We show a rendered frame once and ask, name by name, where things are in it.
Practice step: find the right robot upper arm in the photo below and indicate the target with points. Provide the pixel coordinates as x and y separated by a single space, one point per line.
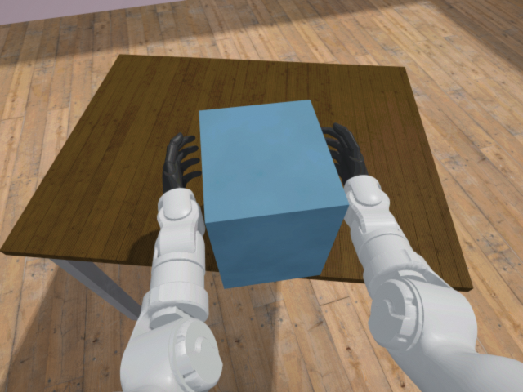
430 331

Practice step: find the robot left forearm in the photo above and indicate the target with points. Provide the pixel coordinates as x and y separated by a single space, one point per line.
178 268

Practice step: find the left robot upper arm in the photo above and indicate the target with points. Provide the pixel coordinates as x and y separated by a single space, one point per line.
180 356

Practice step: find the robot right forearm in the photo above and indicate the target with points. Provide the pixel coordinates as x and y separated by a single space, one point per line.
380 244

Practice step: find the robot right hand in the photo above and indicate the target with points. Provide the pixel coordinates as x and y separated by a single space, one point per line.
350 159

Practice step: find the carton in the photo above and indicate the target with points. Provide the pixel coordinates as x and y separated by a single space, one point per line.
273 200

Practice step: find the robot left hand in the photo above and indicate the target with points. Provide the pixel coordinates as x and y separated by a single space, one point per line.
173 169

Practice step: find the table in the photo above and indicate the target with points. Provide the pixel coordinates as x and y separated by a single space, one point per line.
98 201

